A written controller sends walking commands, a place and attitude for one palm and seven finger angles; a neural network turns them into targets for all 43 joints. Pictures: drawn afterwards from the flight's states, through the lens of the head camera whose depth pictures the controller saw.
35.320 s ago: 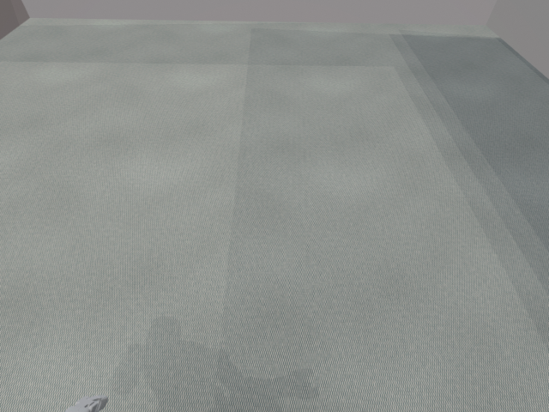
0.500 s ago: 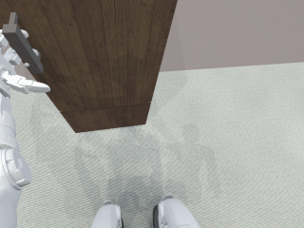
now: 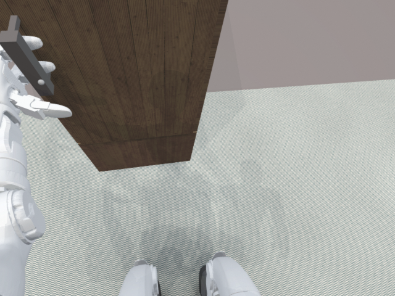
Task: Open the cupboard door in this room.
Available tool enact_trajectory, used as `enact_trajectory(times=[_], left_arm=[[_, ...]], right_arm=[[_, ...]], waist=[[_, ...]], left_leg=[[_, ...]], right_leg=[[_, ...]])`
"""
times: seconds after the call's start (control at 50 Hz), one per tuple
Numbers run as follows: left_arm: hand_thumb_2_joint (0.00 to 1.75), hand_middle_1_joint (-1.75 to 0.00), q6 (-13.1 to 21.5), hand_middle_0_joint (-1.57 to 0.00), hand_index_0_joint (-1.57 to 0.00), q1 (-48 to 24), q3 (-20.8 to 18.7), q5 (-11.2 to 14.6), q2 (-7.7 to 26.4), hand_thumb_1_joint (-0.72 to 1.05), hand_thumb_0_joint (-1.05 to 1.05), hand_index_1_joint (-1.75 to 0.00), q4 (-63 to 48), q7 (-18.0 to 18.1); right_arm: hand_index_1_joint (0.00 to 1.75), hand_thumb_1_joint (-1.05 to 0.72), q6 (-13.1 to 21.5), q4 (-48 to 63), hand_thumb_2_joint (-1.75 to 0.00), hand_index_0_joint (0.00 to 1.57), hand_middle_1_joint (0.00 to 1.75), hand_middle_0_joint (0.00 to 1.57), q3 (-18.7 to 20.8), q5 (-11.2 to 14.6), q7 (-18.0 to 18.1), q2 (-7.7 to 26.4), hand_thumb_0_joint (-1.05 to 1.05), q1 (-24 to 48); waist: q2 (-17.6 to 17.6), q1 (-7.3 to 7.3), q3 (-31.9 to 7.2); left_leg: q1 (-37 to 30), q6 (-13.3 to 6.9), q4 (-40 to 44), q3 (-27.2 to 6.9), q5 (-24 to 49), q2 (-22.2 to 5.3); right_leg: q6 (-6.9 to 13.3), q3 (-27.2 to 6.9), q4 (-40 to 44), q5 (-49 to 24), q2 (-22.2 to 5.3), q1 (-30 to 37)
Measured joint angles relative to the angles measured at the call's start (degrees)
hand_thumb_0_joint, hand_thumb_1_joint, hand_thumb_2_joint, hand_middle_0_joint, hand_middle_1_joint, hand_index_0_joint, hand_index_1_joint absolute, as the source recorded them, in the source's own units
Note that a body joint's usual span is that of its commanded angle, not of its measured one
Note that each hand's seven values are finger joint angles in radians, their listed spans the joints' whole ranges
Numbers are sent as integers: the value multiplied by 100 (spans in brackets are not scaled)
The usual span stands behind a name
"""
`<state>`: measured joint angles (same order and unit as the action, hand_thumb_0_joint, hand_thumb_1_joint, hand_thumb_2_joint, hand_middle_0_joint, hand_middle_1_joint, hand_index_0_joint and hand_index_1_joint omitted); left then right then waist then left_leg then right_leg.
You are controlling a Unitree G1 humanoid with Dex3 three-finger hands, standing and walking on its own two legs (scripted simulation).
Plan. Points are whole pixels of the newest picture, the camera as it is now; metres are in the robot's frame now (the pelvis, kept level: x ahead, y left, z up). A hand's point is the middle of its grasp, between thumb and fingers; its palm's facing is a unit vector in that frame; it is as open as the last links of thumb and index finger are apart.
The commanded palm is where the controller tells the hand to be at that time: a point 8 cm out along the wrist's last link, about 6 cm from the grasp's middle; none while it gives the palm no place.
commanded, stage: slide the fingers in behind the handle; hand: left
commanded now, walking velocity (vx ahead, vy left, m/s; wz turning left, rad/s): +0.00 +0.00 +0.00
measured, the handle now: (31, 58) +0.56 +0.28 +0.07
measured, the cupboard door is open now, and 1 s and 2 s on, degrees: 0 1 48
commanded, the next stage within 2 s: close the thumb around the handle in 0.12 s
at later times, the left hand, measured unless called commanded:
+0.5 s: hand (43, 81) +0.51 +0.25 +0.06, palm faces +0.08 -1.00 -0.01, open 11.7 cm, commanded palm +0.49 +0.28 +0.07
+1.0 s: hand (43, 82) +0.51 +0.25 +0.07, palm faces +0.09 -1.00 -0.01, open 6.0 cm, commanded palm +0.48 +0.29 +0.07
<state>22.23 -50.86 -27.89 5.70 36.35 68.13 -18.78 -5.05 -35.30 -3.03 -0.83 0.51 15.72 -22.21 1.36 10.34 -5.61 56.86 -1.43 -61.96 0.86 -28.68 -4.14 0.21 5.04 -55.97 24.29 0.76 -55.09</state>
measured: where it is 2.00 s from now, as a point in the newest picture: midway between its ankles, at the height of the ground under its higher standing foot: outside the picture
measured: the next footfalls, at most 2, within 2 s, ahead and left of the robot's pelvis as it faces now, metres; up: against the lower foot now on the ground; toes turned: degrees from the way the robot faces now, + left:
none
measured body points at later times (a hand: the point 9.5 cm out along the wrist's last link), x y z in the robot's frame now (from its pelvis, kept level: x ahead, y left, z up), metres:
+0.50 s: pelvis +0.00 +0.01 +0.00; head +0.15 +0.04 +0.42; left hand +0.50 +0.30 +0.07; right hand +0.00 -0.26 -0.10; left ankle +0.00 +0.10 -0.66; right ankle +0.02 -0.12 -0.66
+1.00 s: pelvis +0.00 +0.00 +0.00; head +0.15 +0.03 +0.43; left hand +0.49 +0.30 +0.07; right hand +0.01 -0.26 -0.10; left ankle +0.00 +0.10 -0.66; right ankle +0.02 -0.12 -0.66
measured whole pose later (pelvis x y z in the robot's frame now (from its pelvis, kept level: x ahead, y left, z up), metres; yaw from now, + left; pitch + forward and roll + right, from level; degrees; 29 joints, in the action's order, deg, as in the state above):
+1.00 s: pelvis +0.00 +0.00 +0.00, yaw +0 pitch +23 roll -4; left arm 22.5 -49.1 -27.9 5.8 34.7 66.6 -17.2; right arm -5.2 -35.3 -2.7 -1.1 0.2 15.5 -22.1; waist 1.6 10.2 -5.8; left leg 55.8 -1.7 -61.6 1.2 -29.0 -4.1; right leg -0.2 4.5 -55.4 24.3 0.9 -54.1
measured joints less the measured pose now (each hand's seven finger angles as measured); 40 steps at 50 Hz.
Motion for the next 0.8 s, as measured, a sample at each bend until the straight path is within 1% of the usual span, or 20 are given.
enact_trajectory(times=[0.26,0.36,0.42,0.5,0.56,0.66,0.8], left_arm=[[30,-120,3,-30,-30,-42,-67,-37,67,-50,-1,-120,46,-65],[33,-120,-7,-30,-31,-57,-44,-23,2,-42,-1,-121,11,-41],[37,-121,-27,-31,-31,-68,-33,-41,0,-33,-1,-122,26,-5],[45,-123,-19,-32,-33,-16,-23,-45,-45,-15,-1,-124,-79,57],[51,-125,3,-33,-33,27,1,-1,-87,0,-1,-125,-86,99],[63,-128,-7,-34,-35,19,10,-36,-78,26,0,-128,-49,99],[78,-132,23,-36,-37,56,49,1,-120,63,1,-132,-57,132]], right_arm=[[30,-90,26,57,-90,20,30,20,-16,-6,10,6,0,27],[30,-90,10,38,-90,20,30,20,-20,-9,-2,-5,0,17],[30,-90,7,37,-90,20,30,20,-28,-14,-4,-14,0,18],[30,-90,1,30,-90,20,30,20,-9,-32,-18,-30,0,-4],[30,-90,-9,12,-90,20,30,20,-3,-27,-34,-40,0,-23],[30,-90,-13,6,-90,21,30,20,-15,-24,-30,-42,0,-33],[30,-90,-12,-10,-90,21,30,20,2,-26,-33,-34,0,-28]], waist=[[-7,46,3],[-5,30,8],[0,41,17],[17,35,2],[26,15,-12],[27,15,-12],[23,-10,-14]], left_leg=[[61,-19,-52,12,-31,-6],[62,-33,-52,18,-36,4],[63,-40,-51,20,-37,9],[58,-44,-40,28,-37,13],[25,-47,-19,40,-37,14],[-7,-50,-8,36,-39,19],[-43,-45,7,32,-40,23]], right_leg=[[-20,-19,-29,8,7,-58],[-36,-26,-20,8,0,-56],[-44,-28,-14,6,-4,-53],[-51,-38,0,2,-7,-49],[-57,-51,19,-1,-6,-21],[-57,-48,28,3,-8,12],[-53,-46,36,10,-10,47]])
